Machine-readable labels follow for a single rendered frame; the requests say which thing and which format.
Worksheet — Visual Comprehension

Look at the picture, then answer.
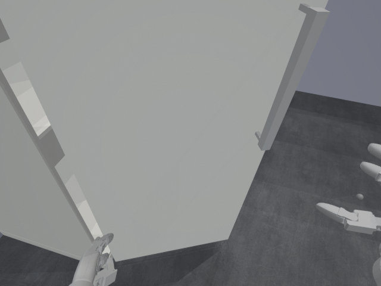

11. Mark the robot left hand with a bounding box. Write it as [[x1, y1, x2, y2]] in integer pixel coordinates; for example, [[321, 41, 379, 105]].
[[72, 233, 117, 286]]

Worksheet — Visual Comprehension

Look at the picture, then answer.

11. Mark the fridge door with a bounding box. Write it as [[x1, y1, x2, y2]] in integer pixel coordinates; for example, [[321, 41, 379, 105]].
[[0, 0, 328, 262]]

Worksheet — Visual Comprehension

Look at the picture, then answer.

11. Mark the handle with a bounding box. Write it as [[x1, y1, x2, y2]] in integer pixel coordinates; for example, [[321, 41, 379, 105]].
[[255, 4, 330, 151]]

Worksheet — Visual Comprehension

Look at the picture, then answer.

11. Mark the robot right hand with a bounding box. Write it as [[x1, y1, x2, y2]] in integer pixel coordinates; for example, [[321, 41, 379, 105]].
[[316, 144, 381, 234]]

